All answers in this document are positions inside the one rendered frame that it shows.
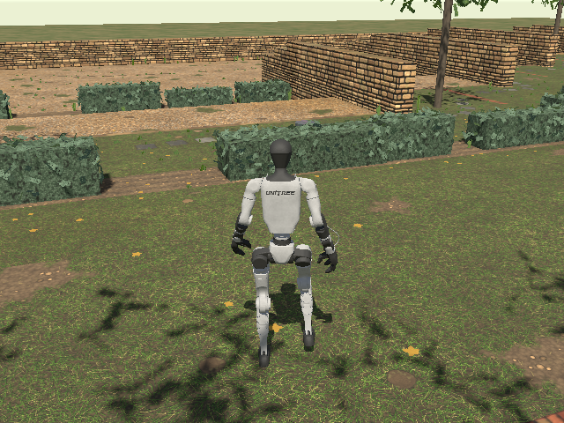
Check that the robot left forearm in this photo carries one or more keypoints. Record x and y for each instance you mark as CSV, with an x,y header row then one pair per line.
x,y
239,230

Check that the robot left shin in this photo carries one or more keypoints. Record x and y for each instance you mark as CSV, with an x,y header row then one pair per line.
x,y
262,324

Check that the right robot upper arm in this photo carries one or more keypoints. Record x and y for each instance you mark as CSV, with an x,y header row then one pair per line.
x,y
309,186

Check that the robot left hand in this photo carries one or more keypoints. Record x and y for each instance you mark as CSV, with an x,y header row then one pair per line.
x,y
244,243

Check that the robot right hand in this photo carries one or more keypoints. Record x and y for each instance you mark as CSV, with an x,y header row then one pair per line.
x,y
333,260

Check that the robot right forearm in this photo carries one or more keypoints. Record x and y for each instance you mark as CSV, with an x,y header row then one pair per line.
x,y
324,236

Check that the left robot upper arm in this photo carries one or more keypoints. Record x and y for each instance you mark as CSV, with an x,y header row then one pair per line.
x,y
248,201

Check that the robot right foot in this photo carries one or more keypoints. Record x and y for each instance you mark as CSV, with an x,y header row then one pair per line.
x,y
309,339

